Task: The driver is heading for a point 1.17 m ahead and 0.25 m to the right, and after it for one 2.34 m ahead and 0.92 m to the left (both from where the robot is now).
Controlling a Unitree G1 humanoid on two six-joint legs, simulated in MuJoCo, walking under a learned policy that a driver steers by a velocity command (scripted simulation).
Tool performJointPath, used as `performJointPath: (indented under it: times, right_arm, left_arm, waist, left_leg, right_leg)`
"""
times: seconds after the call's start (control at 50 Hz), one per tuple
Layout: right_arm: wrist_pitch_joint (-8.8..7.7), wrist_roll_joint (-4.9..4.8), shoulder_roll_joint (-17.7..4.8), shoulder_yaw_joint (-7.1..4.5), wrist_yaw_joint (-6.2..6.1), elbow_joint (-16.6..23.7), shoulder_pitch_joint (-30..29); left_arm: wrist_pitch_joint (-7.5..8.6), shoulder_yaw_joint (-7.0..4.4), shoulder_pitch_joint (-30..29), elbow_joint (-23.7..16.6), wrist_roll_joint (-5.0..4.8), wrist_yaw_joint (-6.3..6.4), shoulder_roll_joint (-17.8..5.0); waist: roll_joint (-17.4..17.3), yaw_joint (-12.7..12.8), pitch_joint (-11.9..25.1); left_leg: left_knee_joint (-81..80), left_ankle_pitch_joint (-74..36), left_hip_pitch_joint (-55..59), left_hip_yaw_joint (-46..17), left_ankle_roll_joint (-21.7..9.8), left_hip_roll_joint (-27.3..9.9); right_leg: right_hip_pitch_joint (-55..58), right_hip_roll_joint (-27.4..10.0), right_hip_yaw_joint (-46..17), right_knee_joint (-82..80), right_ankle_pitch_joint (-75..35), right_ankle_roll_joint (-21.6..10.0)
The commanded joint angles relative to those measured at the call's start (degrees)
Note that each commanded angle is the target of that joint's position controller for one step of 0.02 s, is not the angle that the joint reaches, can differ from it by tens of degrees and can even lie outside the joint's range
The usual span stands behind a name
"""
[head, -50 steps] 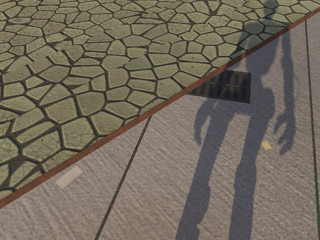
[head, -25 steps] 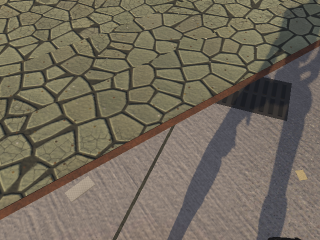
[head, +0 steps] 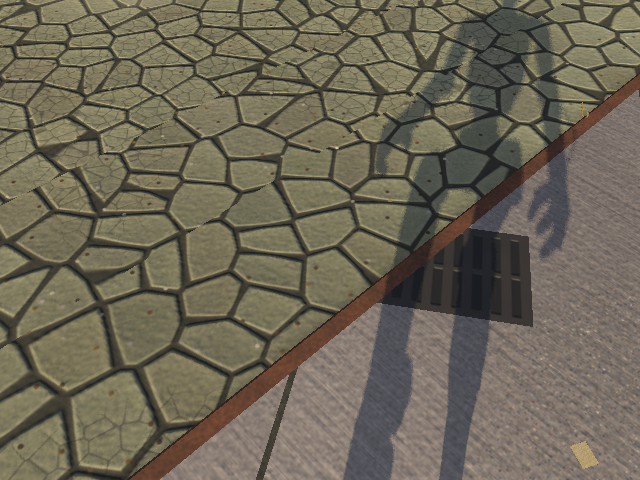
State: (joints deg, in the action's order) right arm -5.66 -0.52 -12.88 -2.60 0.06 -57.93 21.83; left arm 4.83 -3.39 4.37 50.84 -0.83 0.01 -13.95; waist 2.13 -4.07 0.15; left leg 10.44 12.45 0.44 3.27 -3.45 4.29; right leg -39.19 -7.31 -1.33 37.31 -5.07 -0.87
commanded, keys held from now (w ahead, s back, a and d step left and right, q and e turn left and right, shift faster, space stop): w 0.68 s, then w+e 0.32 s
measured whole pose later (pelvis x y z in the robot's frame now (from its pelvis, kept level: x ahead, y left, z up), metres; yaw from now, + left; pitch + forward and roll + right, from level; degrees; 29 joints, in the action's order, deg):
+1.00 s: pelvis +0.57 +0.01 +0.00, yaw -7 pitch +0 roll +2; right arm -6.3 1.0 -12.9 -4.2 0.4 -56.0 16.4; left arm 2.5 -5.4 11.8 52.8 -1.7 1.0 -15.4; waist 2.6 -2.0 -0.3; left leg 15.4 10.3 -5.8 10.1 -3.4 2.1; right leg -39.4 -6.8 -5.2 57.7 6.4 -2.7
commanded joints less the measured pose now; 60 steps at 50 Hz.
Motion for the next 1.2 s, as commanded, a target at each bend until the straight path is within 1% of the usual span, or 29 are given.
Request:
performJointPath:
  times: [0.02,0.1,0.12,0.14,0.16,0.18,0.2,0.22,0.24,0.26,0.3,0.34,0.38,0.5,0.58,0.64,0.68,0.7,0.72,0.74,0.76,0.78,0.82,0.84,0.88,0.94,1.06,1.14,1.2]
  right_arm:
    - [0.16,-0.43,-9.2,-1.87,-0.49,1.0,3.3]
    - [1.36,-0.59,-10.5,-2.62,-0.86,0.7,2.4]
    - [1.64,-0.56,-11.0,-2.75,-0.88,1.1,0.9]
    - [1.94,-0.38,-10.0,-2.33,-0.82,1.5,-0.1]
    - [1.91,0.45,-8.2,-1.37,-0.75,2.9,0.2]
    - [0.58,0.39,0.5,1.05,0.06,3.0,8.0]
    - [-0.9,-1.06,-4.9,-0.04,0.31,2.4,4.9]
    - [-1.81,-2.39,-8.7,-1.02,0.47,4.4,-0.9]
    - [-2.08,-2.32,-8.9,-1.06,0.11,5.3,-4.5]
    - [-1.77,-1.33,-8.5,-1.48,-0.27,5.5,-6.3]
    - [-0.15,-0.8,-6.2,-1.71,-0.43,5.0,-3.9]
    - [0.98,-0.69,-4.7,-1.67,-0.64,5.2,-3.9]
    - [1.39,-0.2,-5.1,-1.86,-0.81,6.8,-8.2]
    - [0.8,-0.17,-3.6,-1.37,0.1,10.2,-20.0]
    - [0.26,-0.68,-3.6,-0.96,1.33,12.7,-26.8]
    - [-0.3,-0.92,-4.7,-1.14,2.35,14.2,-27.8]
    - [-0.56,-0.93,-7.0,-2.11,2.49,13.3,-22.9]
    - [-0.66,-0.72,-9.0,-3.33,2.2,11.1,-15.3]
    - [-0.79,-0.03,-12.7,-4.73,1.65,8.4,-4.2]
    - [-0.55,0.85,-18.4,-6.17,1.34,6.9,3.5]
    - [-0.33,0.48,-14.0,-4.68,1.38,6.8,4.4]
    - [-0.48,0.14,-10.6,-3.63,1.26,7.1,-0.2]
    - [-0.78,0.46,-6.7,-2.44,1.3,8.5,-9.0]
    - [-1.13,0.95,-5.0,-2.01,1.42,8.4,-11.3]
    - [-1.5,1.27,-4.7,-2.18,1.38,7.4,-11.8]
    - [-1.93,1.54,-6.8,-2.81,0.51,6.2,-10.8]
    - [-1.26,0.95,-8.7,-3.12,-1.27,5.1,-8.4]
    - [0.08,0.31,-10.0,-3.66,-1.61,3.5,-3.9]
    - [1.38,-0.29,-11.5,-4.18,-1.64,3.6,-4.0]
  left_arm:
    - [1.01,0.12,-7.9,-5.0,-0.37,-1.06,-2.4]
    - [1.75,-0.49,-6.3,-6.1,-0.59,-2.25,-4.8]
    - [1.86,-1.29,-1.8,-5.0,-0.52,-2.18,-6.4]
    - [1.82,-2.73,7.7,-2.0,-0.39,-1.86,-8.9]
    - [1.67,-4.01,18.7,0.3,0.31,-1.3,-13.3]
    - [1.4,-4.87,23.2,1.9,0.74,-1.58,-17.5]
    - [1.43,-3.18,22.5,1.7,0.43,-1.66,-11.6]
    - [1.55,-2.3,17.0,0.7,0.21,-1.49,-9.0]
    - [1.56,-1.67,11.8,-0.7,0.48,-1.45,-7.3]
    - [1.65,-1.2,8.8,-1.0,0.94,-1.66,-5.8]
    - [1.93,-0.67,8.1,-0.3,1.47,-1.96,-4.2]
    - [2.24,-0.96,9.9,0.8,1.1,-1.67,-5.5]
    - [2.18,-1.38,11.6,1.6,1.13,-0.93,-7.2]
    - [1.23,-1.26,16.8,3.4,0.42,0.26,-7.7]
    - [0.43,-1.52,20.7,5.5,0.03,0.45,-8.2]
    - [-0.29,-2.07,20.8,6.2,-0.24,0.81,-9.0]
    - [-0.76,-2.46,18.8,5.9,-0.28,0.92,-9.9]
    - [-1.08,-2.16,18.0,5.7,-0.26,0.85,-9.2]
    - [-1.1,-1.22,17.6,4.6,0.33,0.78,-7.2]
    - [-0.23,0.79,24.6,3.9,0.41,0.3,-0.6]
    - [1.14,0.61,24.2,4.8,-0.53,0.0,-2.2]
    - [1.65,-1.07,18.7,3.4,-2.26,0.03,-7.7]
    - [1.19,-1.56,13.2,2.2,-1.68,0.92,-7.4]
    - [0.25,-2.0,14.2,2.6,-1.28,1.18,-6.4]
    - [-1.44,-1.8,16.4,3.1,-1.42,1.12,-3.2]
    - [-2.57,-2.31,13.3,1.3,-1.07,1.32,-3.3]
    - [-1.63,-1.91,4.0,-2.1,-0.27,-0.51,-2.5]
    - [-1.43,-1.15,-3.6,-6.0,-0.34,-1.99,-1.9]
    - [-1.43,-1.3,-5.1,-8.7,-0.59,-3.1,-2.7]
  waist:
    - [-4.7,-0.7,-6.0]
    - [-6.5,2.2,-3.9]
    - [-7.4,5.0,-0.8]
    - [-6.8,9.5,4.8]
    - [-1.8,13.0,13.4]
    - [13.9,8.9,21.3]
    - [10.2,10.7,21.6]
    - [7.5,9.9,12.5]
    - [2.1,8.2,8.0]
    - [-0.2,6.5,4.2]
    - [1.5,3.6,2.8]
    - [1.2,2.8,1.0]
    - [0.4,3.4,-0.9]
    - [1.0,6.7,-3.3]
    - [0.9,8.7,-5.4]
    - [2.0,7.7,-5.3]
    - [3.3,4.2,-2.1]
    - [2.8,0.3,2.3]
    - [0.0,-3.9,10.4]
    - [-13.1,-2.7,20.4]
    - [-16.0,-3.1,24.8]
    - [-12.3,-2.8,15.6]
    - [-6.2,0.7,5.3]
    - [-7.3,2.8,3.0]
    - [-8.2,4.5,1.5]
    - [-6.1,5.1,-1.1]
    - [-4.4,2.9,-4.0]
    - [-2.9,0.1,-6.8]
    - [-4.5,1.1,-6.0]
  left_leg:
    - [-2.8,-12.8,-0.9,-7.1,-8.2,-16.8]
    - [3.9,-25.4,5.5,-7.3,-6.5,-19.5]
    - [9.2,-35.7,5.3,-6.2,-5.6,-18.6]
    - [20.0,-41.6,2.3,-3.9,-4.1,-15.5]
    - [37.7,-28.2,-9.7,-1.5,-2.0,-12.1]
    - [58.7,10.8,-33.4,-2.5,1.9,-0.8]
    - [66.5,19.6,-40.2,-10.9,0.8,-2.3]
    - [67.7,15.7,-44.4,-10.1,-0.3,-5.5]
    - [65.3,10.1,-42.5,-8.4,-0.5,-8.7]
    - [61.4,6.7,-40.0,-7.7,-0.3,-10.6]
    - [57.0,3.4,-34.2,-7.9,-0.1,-12.6]
    - [53.3,1.9,-34.5,-7.1,0.8,-13.2]
    - [47.7,-2.9,-38.7,-6.8,2.0,-13.6]
    - [28.3,-18.7,-39.3,-4.2,2.8,-11.2]
    - [21.4,-18.0,-40.2,-3.4,2.1,-9.6]
    - [18.7,-12.7,-38.6,-3.5,0.2,-8.8]
    - [17.6,-8.8,-30.5,-1.6,-1.6,-6.4]
    - [16.5,-9.6,-19.6,-0.3,-3.1,-4.7]
    - [19.3,-11.8,-1.4,-6.1,-6.2,-10.2]
    - [16.7,-3.2,23.4,-30.9,-14.9,-25.4]
    - [8.7,2.2,25.0,-44.4,-16.0,-28.7]
    - [7.7,3.3,17.5,-35.3,-12.2,-26.7]
    - [3.9,-3.1,0.0,-21.0,-8.4,-22.6]
    - [1.7,-4.8,-5.6,-15.7,-6.9,-20.3]
    - [-1.6,-6.3,-10.8,-10.6,-6.9,-19.0]
    - [-4.0,-10.6,-11.1,-5.1,-7.2,-19.0]
    - [-5.3,-14.9,-6.8,4.1,-5.4,-17.9]
    - [-2.9,-18.6,1.7,7.1,-5.4,-20.2]
    - [3.0,-32.4,6.6,9.2,-4.6,-21.6]
  right_leg:
    - [-0.9,1.8,1.5,-4.9,-0.2,-0.4]
    - [4.3,3.9,2.4,-8.3,7.9,-3.3]
    - [11.5,6.0,4.2,-8.8,8.9,-4.4]
    - [24.3,7.7,5.4,-9.4,8.0,-6.1]
    - [42.8,-1.8,-5.3,-7.8,7.6,-9.8]
    - [62.9,-15.4,-33.9,-14.2,18.3,-19.4]
    - [62.8,-15.1,-40.7,-19.9,23.9,-18.4]
    - [55.3,-13.3,-31.6,-20.5,21.5,-15.3]
    - [46.4,-11.2,-24.1,-21.8,15.7,-13.8]
    - [38.7,-9.1,-18.8,-23.6,10.5,-13.0]
    - [32.0,-6.4,-13.4,-26.9,7.7,-12.3]
    - [29.4,-5.9,-10.2,-29.1,5.2,-13.1]
    - [29.8,-6.0,-8.4,-30.6,3.5,-13.4]
    - [32.7,-3.3,-2.2,-31.4,3.5,-10.4]
    - [39.0,-5.4,-1.8,-29.3,3.2,-10.1]
    - [43.4,-7.7,-2.2,-25.8,-1.1,-9.2]
    - [44.8,-7.8,-1.7,-20.0,-13.5,-7.9]
    - [42.7,-5.4,-0.4,-11.2,-20.6,-6.6]
    - [32.7,-2.2,1.3,3.2,-13.5,-4.9]
    - [8.2,7.5,3.9,26.8,12.6,-0.6]
    - [0.9,9.7,-5.1,36.5,38.6,-1.1]
    - [-3.9,6.3,-6.7,40.0,35.7,-2.1]
    - [-1.1,1.2,-4.3,34.7,26.0,-2.2]
    - [2.5,-0.7,-4.8,31.6,22.9,-2.4]
    - [6.1,-1.5,-4.5,29.5,20.3,-2.5]
    - [1.5,-1.6,-5.8,25.0,13.3,-2.0]
    - [-0.4,-0.3,-2.0,7.6,-0.8,-1.5]
    - [-3.9,0.4,1.3,0.5,1.8,-2.5]
    - [-1.7,2.9,5.2,-1.8,9.6,-4.4]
